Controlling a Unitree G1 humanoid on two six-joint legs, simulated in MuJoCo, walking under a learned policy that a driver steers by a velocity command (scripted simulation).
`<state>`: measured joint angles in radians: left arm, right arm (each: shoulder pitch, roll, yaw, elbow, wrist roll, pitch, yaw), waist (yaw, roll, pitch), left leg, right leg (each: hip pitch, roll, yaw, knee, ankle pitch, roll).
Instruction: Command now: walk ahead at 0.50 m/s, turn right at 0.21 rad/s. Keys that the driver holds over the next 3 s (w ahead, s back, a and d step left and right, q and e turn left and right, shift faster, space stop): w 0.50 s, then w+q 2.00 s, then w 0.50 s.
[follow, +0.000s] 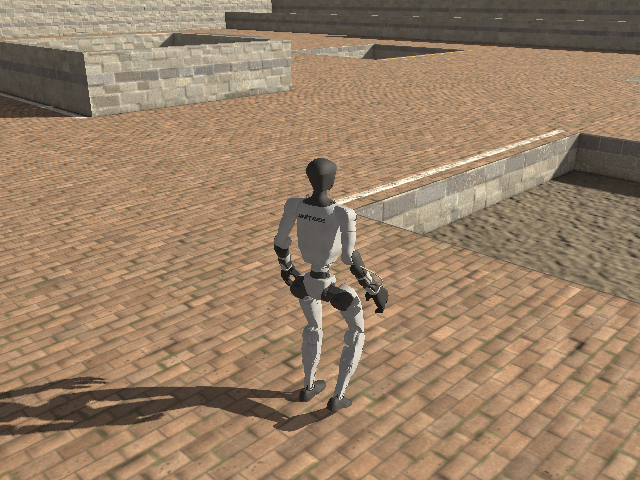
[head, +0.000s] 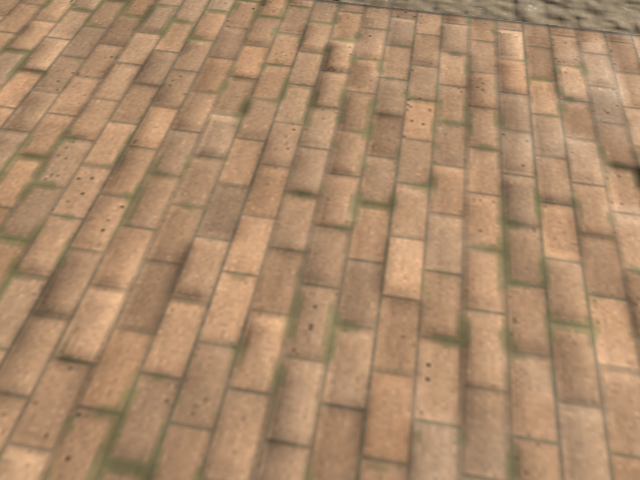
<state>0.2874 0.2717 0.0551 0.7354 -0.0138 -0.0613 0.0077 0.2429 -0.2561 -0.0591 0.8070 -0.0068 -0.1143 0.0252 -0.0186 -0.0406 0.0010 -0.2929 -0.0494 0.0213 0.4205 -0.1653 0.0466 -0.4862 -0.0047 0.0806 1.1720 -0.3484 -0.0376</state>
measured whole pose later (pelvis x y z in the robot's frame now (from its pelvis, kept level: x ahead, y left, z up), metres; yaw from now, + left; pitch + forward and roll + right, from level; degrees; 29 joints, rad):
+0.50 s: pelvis +0.25 -0.07 +0.00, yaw -1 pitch +2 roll +0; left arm 0.23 0.26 0.05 0.70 0.00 -0.08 -0.03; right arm 0.28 -0.30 -0.04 0.85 0.02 -0.08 0.01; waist -0.01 0.03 0.01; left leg -0.48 0.07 -0.02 1.14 -0.34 0.02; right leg -0.30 0.04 -0.04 0.43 -0.16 -0.06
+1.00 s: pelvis +0.52 +0.01 -0.02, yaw +12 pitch +3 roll +0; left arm 0.28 0.28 0.05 0.81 -0.01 -0.10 0.00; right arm 0.14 -0.29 -0.06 0.69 0.02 -0.06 0.04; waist 0.01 0.00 0.05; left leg -0.46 -0.07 0.02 0.59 -0.18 0.09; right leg -0.29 -0.02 0.00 1.18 -0.44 0.00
